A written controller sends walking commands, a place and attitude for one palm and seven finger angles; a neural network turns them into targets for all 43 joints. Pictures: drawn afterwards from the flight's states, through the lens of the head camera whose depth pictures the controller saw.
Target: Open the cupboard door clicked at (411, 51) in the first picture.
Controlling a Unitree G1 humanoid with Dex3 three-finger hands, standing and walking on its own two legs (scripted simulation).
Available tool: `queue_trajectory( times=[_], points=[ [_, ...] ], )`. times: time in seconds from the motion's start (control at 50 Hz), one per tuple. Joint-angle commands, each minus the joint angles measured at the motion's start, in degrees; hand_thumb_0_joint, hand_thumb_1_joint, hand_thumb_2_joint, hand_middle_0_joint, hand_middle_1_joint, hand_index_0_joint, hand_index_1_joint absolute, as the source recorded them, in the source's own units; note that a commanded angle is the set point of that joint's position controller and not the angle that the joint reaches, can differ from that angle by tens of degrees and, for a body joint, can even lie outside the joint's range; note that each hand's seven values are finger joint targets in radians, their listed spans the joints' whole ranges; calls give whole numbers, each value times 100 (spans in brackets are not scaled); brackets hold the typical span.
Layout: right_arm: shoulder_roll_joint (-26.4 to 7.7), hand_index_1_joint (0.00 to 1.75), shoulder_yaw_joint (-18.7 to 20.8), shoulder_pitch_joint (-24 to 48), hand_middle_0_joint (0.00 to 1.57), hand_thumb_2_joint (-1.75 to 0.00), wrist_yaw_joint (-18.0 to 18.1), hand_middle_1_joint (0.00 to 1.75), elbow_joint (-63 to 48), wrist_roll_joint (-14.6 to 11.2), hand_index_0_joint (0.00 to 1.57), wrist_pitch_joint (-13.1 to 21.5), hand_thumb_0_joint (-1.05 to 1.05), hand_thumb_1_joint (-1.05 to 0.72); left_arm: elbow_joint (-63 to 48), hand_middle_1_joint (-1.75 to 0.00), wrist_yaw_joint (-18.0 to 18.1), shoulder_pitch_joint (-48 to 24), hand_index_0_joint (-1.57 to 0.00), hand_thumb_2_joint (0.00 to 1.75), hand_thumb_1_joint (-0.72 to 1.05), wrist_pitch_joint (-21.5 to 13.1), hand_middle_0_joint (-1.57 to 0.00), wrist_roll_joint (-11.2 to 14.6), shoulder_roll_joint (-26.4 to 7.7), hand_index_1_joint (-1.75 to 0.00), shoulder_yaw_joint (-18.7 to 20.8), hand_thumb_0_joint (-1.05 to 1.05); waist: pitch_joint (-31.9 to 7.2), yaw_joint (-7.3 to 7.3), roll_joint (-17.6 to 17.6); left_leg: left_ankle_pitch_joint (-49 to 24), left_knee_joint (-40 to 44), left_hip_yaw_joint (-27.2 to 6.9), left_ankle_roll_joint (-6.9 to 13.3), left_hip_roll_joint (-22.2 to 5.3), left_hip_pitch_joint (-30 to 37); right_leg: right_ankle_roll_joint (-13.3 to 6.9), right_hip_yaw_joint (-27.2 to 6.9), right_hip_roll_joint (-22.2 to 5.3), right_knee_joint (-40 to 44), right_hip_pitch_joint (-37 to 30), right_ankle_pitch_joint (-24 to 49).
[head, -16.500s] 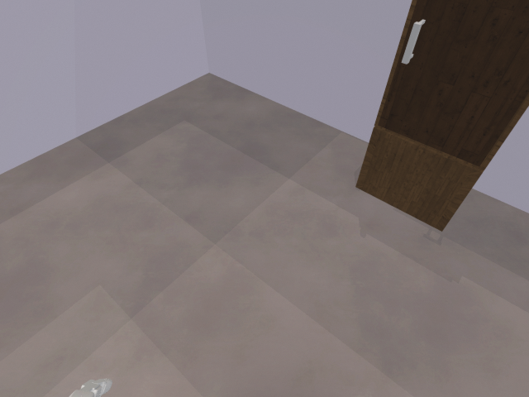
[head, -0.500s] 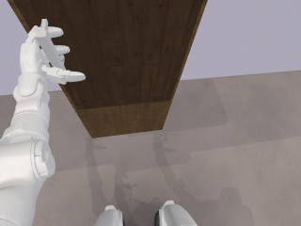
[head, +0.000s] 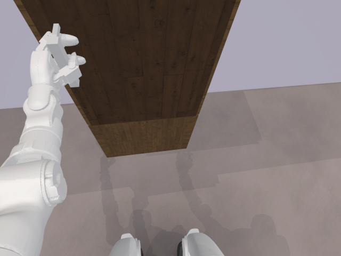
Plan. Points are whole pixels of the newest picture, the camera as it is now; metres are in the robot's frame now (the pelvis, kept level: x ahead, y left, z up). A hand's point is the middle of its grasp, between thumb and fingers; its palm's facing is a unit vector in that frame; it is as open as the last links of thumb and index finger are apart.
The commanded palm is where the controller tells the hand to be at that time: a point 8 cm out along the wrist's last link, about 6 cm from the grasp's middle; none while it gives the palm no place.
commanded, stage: close the thumb around the handle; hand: left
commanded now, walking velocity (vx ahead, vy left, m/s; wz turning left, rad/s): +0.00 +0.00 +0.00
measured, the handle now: (65, 57) +0.56 +0.20 +0.09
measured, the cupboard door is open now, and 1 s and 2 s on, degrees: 0 29 39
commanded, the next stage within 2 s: pull the door open along its arc in 0.04 s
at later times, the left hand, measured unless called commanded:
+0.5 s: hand (80, 86) +0.47 +0.16 +0.09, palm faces +0.03 -1.00 -0.01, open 5.3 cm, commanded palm +0.41 +0.21 +0.09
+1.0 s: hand (116, 135) +0.35 +0.08 +0.09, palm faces +0.44 -0.90 +0.01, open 5.4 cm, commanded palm +0.28 +0.13 +0.09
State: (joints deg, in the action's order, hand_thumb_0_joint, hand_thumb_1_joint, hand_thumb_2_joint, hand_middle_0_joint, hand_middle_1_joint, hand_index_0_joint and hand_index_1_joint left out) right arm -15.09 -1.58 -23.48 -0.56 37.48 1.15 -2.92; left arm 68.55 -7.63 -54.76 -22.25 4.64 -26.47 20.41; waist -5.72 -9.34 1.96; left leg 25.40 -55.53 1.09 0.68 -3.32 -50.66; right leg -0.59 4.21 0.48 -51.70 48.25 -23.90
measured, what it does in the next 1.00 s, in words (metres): stands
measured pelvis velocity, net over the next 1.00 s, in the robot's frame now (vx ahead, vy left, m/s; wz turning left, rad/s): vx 0.01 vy -0.04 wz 0.02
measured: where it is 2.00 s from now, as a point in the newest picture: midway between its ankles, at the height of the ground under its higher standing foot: outside the picture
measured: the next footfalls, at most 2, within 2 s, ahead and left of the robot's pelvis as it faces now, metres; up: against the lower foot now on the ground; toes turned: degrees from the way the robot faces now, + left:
none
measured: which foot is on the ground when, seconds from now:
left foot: down 0.00-1.00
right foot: down 0.00-1.00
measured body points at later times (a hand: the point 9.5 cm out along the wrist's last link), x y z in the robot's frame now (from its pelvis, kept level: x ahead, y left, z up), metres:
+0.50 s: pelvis +0.01 +0.00 +0.01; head +0.10 -0.01 +0.45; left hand +0.46 +0.22 +0.09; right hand +0.03 -0.26 -0.11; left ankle +0.00 +0.11 -0.68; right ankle +0.00 -0.12 -0.68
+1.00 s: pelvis +0.01 -0.04 +0.02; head +0.04 -0.05 +0.47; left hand +0.32 +0.13 +0.10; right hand +0.18 -0.25 -0.08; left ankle +0.00 +0.11 -0.68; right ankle +0.00 -0.12 -0.68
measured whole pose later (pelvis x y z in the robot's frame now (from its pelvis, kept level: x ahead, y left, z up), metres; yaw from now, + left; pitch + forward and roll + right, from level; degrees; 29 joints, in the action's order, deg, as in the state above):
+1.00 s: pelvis +0.01 -0.04 +0.02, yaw +1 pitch +9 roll +1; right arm -10.8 -0.4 -11.9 -1.3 32.2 3.0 -2.7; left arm 16.6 28.8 -6.3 -12.5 -0.7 4.0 -0.7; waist -6.9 -0.9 1.7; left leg 22.7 -45.3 1.3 -2.0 -2.7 -31.4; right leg -2.9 4.1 0.3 -46.6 31.3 -24.3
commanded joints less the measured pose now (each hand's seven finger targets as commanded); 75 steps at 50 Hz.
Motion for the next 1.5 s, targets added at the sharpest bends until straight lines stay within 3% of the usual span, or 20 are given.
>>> queue_trajectory(
  times=[0.0, 0.06, 0.12, 0.14, 0.18, 0.36, 0.5, 0.54, 0.56, 0.6, 0.62, 0.68, 0.72, 0.82, 1.04, 1.16, 1.26, 1.32, 1.4, 1.48],
  points=[
    [-1007, 30, 379, -1011, 20, -90, 60, 30, -259, 3, 20, 43, 0, -90, -1214, -135, -62, -2641, -40, 90, 90, -405, -40, 35, -1064, -135, 15, 0, -2687, -188, 568, -2481, 451, -363, 70, 198, 2269, -22, -181, 276, 523, -846, 2154],
    [-998, 30, 379, -986, 20, -90, 64, 30, -252, 1, 20, 43, 0, -90, -1172, -135, -54, -2779, -40, 90, 90, -369, -40, 1, -990, -135, -85, 0, -2434, -252, 553, -2165, 480, -361, 81, 198, 2139, -14, -182, 272, 574, -718, 1910],
    [-990, 30, 389, -1002, 20, -90, 57, 30, -259, 8, 20, 44, 0, -90, -1316, -135, -38, -2762, -40, 90, 90, -419, -40, -22, -893, -135, -176, 0, -2697, -230, 697, -2469, 463, -417, 50, 177, 2447, -34, -149, 278, 513, -646, 2002],
    [-1051, 30, 390, -1022, 20, -90, 81, 30, -235, 16, 20, 27, 0, -90, -1186, -135, -26, -2667, -40, 90, 90, -412, -40, -62, -1407, -135, 218, 0, -2649, -152, 645, -2435, 447, -412, 51, 163, 2337, -40, -165, 265, 512, -687, 1980],
    [-1049, 30, 378, -1021, 20, -90, 82, 30, -346, 4, 20, 7, 0, -90, -1292, -135, -73, -2236, -40, 90, 90, -422, -40, -6, -1538, -135, 378, 0, -2837, -3, 603, -2526, 497, -349, 77, 212, 2287, -47, -190, 277, 500, -1037, 2169],
    [-914, 30, 444, -678, 20, -90, 42, 30, -769, -126, 20, -40, 0, -90, -2338, -135, -237, -499, -40, 90, 90, -346, -40, 341, -930, -135, 208, 0, -2860, 399, 181, -2842, 713, -99, 98, 230, 2220, -18, -199, 286, 589, -1903, 2887],
    [-760, 30, 475, -201, 20, -90, -58, 30, -1133, -244, 20, 74, 0, -90, -3970, -135, -110, 1851, -40, 90, 90, -211, -40, 617, -207, -135, -92, 0, -2487, 783, 90, -3101, 1002, 90, 121, 256, 2227, -30, -224, 220, 723, -2567, 3389],
    [-734, 30, 474, -60, 20, -90, -48, 30, -1180, -271, 20, 103, 0, -90, -4365, -135, -38, 2270, -40, 90, 90, -139, -40, 659, -133, -135, -125, 0, -2222, 796, -90, -2946, 1089, 129, 115, 256, 2158, -18, -220, 200, 781, -2646, 3407],
    [-536, 30, 469, 217, 20, -90, -55, 30, -1238, -235, 20, 170, 0, -90, -4844, -135, 767, 2239, -40, 90, 90, -47, -40, 1022, 68, -135, 606, 0, -2130, 1262, -32, -2794, 1163, 182, 31, 303, 1969, -16, -150, 199, 861, -2719, 3196],
    [-524, 30, 440, 344, 20, -90, -104, 30, -1234, -208, 20, 276, 0, -90, -4996, -135, 1435, 2967, -40, 90, 90, 102, -40, 822, 665, -135, 138, 0, -1739, 1085, -133, -2487, 1274, 152, -20, 295, 2033, -1, -79, 200, 923, -2573, 2834],
    [-521, 30, 433, 374, 20, -90, -120, 30, -1219, -166, 20, 296, 0, -90, -5127, -135, 1672, 3104, -40, 90, 90, 122, -40, 722, 738, -135, 101, 0, -1661, 1070, -337, -2445, 1295, 134, -26, 302, 1989, 0, -64, 177, 917, -2611, 2790],
    [-442, 30, 450, 538, 20, -90, -156, 30, -1282, -12, 20, 313, 0, -90, -5893, -135, 2441, 3369, -40, 90, 90, 158, -40, 197, 1001, -135, -225, 0, -1928, 1126, -194, -2619, 1256, 163, -15, 309, 2177, -19, -135, 109, 830, -2764, 2931],
    [-373, 30, 418, 672, 20, -90, -158, 30, -1230, 60, 20, 285, 0, -90, -5859, -135, 2906, 3325, -40, 90, 90, 261, -40, -111, 1322, -135, -521, 0, -1656, 1056, -318, -2320, 1300, 139, -32, 308, 2108, -16, -152, 46, 899, -2655, 2654],
    [-292, 30, 404, 1049, 20, -90, -66, 30, -1236, 149, 20, 216, 0, -90, -6092, -135, 3652, 3294, -40, 90, 90, 458, -40, -531, 2007, -135, -1209, 0, -1529, 925, -588, -1712, 1344, 102, -17, 335, 2203, 5, -269, -42, 1190, -2649, 1991],
    [-115, 30, 395, 1450, 20, -90, -15, 30, -1342, 243, 20, 208, 0, -90, -7155, -135, 3966, 4600, -40, 90, 90, 674, -40, -877, 3117, -135, -2606, 0, -1351, 927, -525, -1842, 1352, 65, -19, 348, 2514, 24, -371, -180, 1325, -2920, 2629],
    [-8, 30, 358, 1598, 20, -90, 29, 30, -1480, 259, 20, 314, 0, -90, -7800, -135, 3995, 5538, -40, 90, 90, 837, -40, -990, 3570, -135, -3219, 0, -1242, 944, -917, -1799, 1341, -8, -13, 380, 2560, 100, -453, -274, 1440, -3112, 2957],
    [72, 30, 291, 1795, 20, -90, 18, 30, -1479, 236, 20, 470, 0, -90, -8057, -135, 4036, 5938, -40, 90, 90, 961, -40, -964, 3882, -135, -3586, 0, -950, 928, -694, -1553, 1249, -65, -25, 427, 2605, 91, -545, -330, 1650, -2924, 2482],
    [41, 30, 263, 1875, 20, -90, 81, 30, -1303, 263, 20, 494, 0, -90, -7936, -135, 4199, 4937, -40, 90, 90, 970, -40, -956, 3483, -135, -3224, 0, -840, 829, -770, -1300, 1148, -131, -30, 452, 2455, 119, -688, -405, 1733, -2659, 1985],
    [88, 30, 251, 1913, 20, -90, 97, 30, -1278, 285, 20, 531, 0, -90, -7649, -132, 4206, 5218, -38, 78, 62, 999, -38, -936, 3559, -132, -3153, 0, -1010, 950, -726, -1329, 1139, -151, -36, 470, 2398, 125, -710, -427, 1650, -2723, 2072],
    [54, 30, 292, 1839, 20, -90, 106, 30, -1286, 267, 20, 513, 0, -90, -7645, -129, 4091, 5185, -36, 66, 34, 969, -36, -916, 3627, -129, -3251, 0, -1201, 920, -946, -1471, 1161, -168, -30, 451, 2410, 159, -649, -415, 1518, -2880, 2564]
  ],
)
